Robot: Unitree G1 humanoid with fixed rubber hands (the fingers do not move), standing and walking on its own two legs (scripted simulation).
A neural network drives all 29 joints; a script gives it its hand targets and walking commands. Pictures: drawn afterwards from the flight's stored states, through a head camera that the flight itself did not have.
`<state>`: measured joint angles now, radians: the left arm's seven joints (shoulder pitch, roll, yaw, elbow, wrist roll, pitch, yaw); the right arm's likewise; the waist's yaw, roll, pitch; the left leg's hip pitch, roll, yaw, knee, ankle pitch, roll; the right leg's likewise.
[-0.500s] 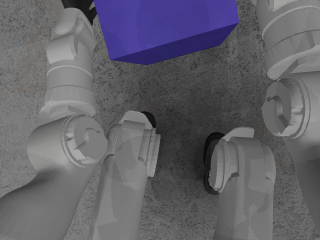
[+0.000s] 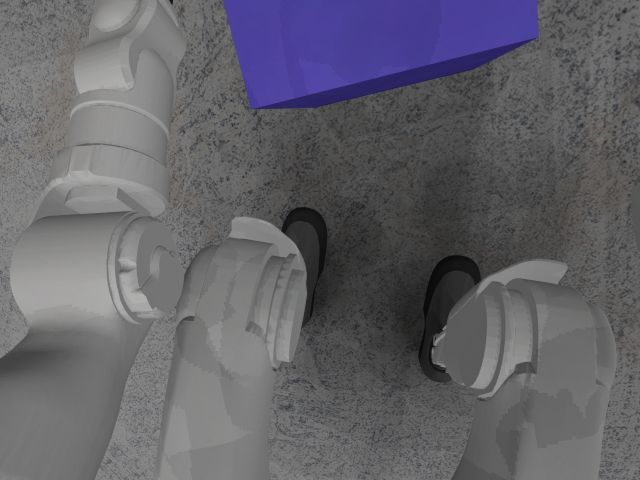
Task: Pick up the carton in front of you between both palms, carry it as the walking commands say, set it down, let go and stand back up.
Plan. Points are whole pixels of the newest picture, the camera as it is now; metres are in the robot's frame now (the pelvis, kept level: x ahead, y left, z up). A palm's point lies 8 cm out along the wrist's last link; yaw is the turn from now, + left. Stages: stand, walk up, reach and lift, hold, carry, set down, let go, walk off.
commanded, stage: set down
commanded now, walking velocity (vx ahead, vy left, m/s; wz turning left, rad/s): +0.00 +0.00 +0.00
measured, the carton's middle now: out of the picture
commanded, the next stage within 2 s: let go in 0.96 s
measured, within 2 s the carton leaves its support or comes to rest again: neither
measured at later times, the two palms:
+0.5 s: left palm out of the picture +0.52 +0.22 +0.00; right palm out of the picture +0.63 -0.15 +0.00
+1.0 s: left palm out of the picture +0.51 +0.22 +0.15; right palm out of the picture +0.63 -0.16 +0.15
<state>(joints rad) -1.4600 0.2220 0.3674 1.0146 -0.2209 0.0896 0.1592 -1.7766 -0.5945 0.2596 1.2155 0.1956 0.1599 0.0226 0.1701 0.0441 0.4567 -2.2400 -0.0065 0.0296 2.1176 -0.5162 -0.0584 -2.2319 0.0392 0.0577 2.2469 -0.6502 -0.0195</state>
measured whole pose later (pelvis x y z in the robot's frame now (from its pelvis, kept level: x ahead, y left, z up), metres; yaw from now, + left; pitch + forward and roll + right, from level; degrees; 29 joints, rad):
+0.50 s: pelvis +0.01 +0.00 +0.11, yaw +0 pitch +45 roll +4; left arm -1.28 0.09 0.41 0.70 -0.10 0.26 0.22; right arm -1.65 -0.57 0.04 1.16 0.05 0.27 0.08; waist 0.19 -0.01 0.15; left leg -2.08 -0.03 0.00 1.73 -0.44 -0.05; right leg -2.06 0.03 0.04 1.84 -0.57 -0.01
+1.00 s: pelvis +0.03 +0.00 +0.24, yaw -2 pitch +47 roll +3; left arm -1.09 0.04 0.46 0.60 0.00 0.28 0.15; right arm -1.49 -0.49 -0.11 1.10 -0.08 0.28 0.12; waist 0.19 -0.05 0.02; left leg -1.70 -0.01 -0.02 1.18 -0.31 -0.05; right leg -1.69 0.05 0.06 1.28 -0.41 -0.01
